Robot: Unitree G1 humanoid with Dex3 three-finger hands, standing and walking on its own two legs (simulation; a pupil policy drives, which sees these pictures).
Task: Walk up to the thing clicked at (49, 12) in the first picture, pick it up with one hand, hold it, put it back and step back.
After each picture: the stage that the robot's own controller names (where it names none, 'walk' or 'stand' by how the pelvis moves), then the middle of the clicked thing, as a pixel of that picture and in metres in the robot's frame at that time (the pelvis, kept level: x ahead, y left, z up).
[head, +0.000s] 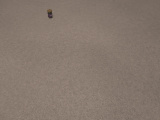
stand; (50, 13) +2.00 +0.47 -0.72
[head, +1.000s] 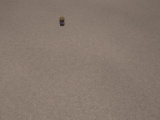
walk; (62, 21) +1.88 +0.22 -0.70
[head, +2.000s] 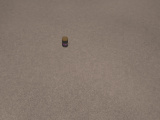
walk; (65, 42) +1.29 +0.16 -0.71
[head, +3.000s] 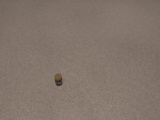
walk; (58, 80) +0.82 +0.20 -0.71
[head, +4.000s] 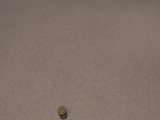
walk; (62, 112) +0.51 +0.22 -0.70
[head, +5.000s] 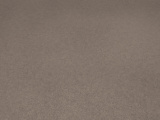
stand; out of the picture +0.34 +0.20 -0.71
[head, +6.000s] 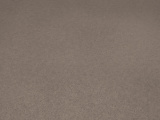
stand; out of the picture +0.33 +0.16 -0.71
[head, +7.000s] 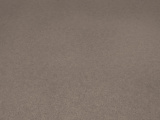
stand; out of the picture +0.33 +0.16 -0.72
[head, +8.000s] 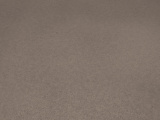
stand; out of the picture +0.31 +0.16 -0.73
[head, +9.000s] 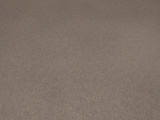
stand; out of the picture +0.31 +0.16 -0.73
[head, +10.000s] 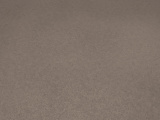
go down; out of the picture +0.31 +0.16 -0.72
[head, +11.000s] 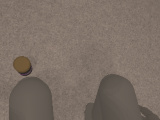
go down; (23, 66) +0.40 +0.21 -0.30
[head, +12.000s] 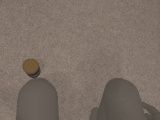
approach; (32, 68) +0.40 +0.21 -0.30
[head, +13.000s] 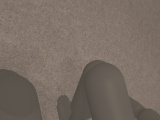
close in; out of the picture +0.39 +0.25 -0.22
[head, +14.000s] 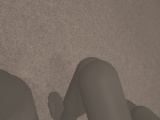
close; out of the picture +0.38 +0.26 -0.22
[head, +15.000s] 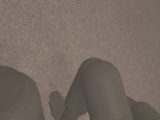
lift; out of the picture +0.35 +0.24 -0.23
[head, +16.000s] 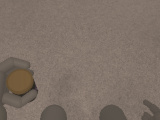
lift; (24, 87) +0.31 +0.19 +0.00
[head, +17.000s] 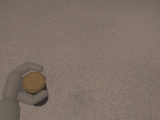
hold; (36, 90) +0.31 +0.16 +0.01
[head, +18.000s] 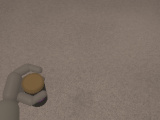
hold; (35, 90) +0.32 +0.17 +0.01
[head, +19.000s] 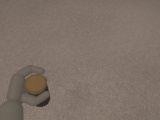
crouch; (38, 91) +0.32 +0.16 -0.02
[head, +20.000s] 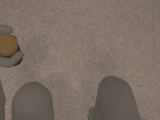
lower; (9, 51) +0.43 +0.21 -0.08
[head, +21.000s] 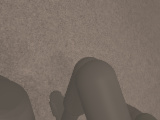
lower; out of the picture +0.41 +0.28 -0.21
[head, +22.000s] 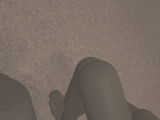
lower; out of the picture +0.39 +0.27 -0.22
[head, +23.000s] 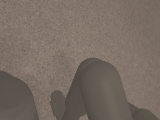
lower; out of the picture +0.38 +0.27 -0.22
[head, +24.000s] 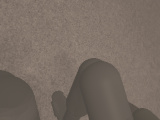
lower; out of the picture +0.38 +0.27 -0.22
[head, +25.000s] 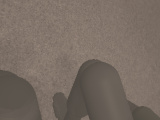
loosen; out of the picture +0.36 +0.24 -0.22
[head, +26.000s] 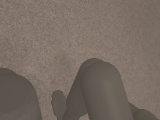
rise; out of the picture +0.36 +0.24 -0.23
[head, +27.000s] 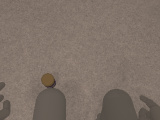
walk; (49, 81) +0.38 +0.18 -0.42
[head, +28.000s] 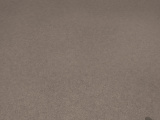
stand; out of the picture +0.30 +0.15 -0.66
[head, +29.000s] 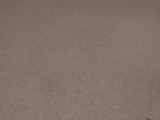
stand; out of the picture +0.31 +0.16 -0.67
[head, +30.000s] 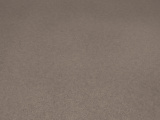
stand; out of the picture +0.33 +0.15 -0.72
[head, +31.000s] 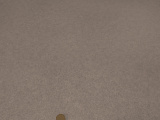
walk; out of the picture +0.36 +0.12 -0.70
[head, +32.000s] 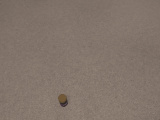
walk; (63, 100) +0.51 +0.18 -0.69
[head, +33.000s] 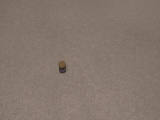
walk; (62, 67) +0.82 +0.16 -0.70
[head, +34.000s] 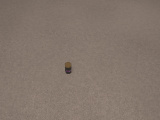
stand; (68, 68) +0.96 +0.14 -0.71
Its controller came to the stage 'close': yes
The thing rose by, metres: 0.72
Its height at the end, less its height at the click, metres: +0.00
